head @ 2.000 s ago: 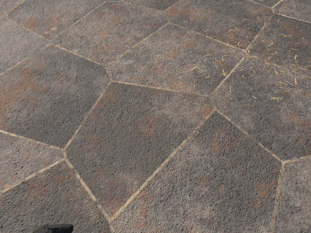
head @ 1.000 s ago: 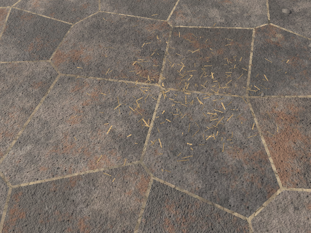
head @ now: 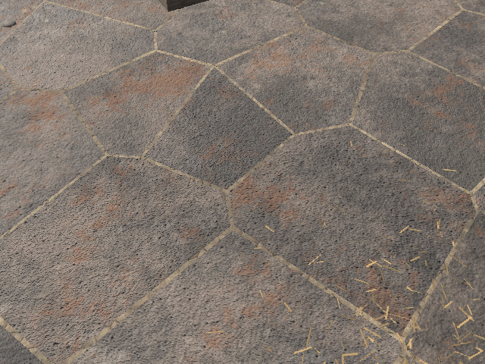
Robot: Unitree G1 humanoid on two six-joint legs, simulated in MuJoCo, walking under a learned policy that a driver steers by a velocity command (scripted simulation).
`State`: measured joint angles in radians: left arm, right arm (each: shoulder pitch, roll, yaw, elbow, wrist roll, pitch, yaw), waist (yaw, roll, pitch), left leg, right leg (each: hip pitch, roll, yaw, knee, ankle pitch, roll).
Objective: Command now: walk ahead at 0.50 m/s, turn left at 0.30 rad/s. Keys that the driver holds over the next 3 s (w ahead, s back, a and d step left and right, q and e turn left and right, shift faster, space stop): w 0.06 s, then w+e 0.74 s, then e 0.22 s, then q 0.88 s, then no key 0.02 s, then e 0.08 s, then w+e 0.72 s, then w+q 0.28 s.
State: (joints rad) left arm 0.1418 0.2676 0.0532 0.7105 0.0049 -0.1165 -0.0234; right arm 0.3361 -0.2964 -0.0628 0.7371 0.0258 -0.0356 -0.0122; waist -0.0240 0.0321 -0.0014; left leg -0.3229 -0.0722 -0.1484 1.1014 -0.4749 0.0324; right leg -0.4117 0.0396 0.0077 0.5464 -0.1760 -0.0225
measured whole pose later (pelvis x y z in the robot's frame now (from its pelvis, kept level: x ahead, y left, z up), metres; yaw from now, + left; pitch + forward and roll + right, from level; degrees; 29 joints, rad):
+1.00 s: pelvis +0.47 -0.07 +0.00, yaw -26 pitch +2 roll +1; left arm 0.14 0.31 0.07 0.62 -0.01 -0.02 -0.03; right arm 0.20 -0.31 -0.06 0.76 0.00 -0.07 -0.01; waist -0.02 0.01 0.09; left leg -0.44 0.05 -0.02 1.25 -0.48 -0.06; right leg -0.44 0.07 0.00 0.55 -0.15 -0.08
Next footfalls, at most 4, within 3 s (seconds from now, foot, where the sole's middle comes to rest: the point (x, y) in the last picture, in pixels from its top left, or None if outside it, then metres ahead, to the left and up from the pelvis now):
0.38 left None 0.34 0.14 -0.76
0.88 right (323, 339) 0.55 -0.19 -0.76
1.34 left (257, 289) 0.70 -0.02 -0.76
1.68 right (340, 322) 0.60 -0.24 -0.76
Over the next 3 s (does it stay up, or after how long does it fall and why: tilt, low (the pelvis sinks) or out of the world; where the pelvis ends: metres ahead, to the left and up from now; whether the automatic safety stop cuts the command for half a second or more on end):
stays up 0.93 -0.28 0.01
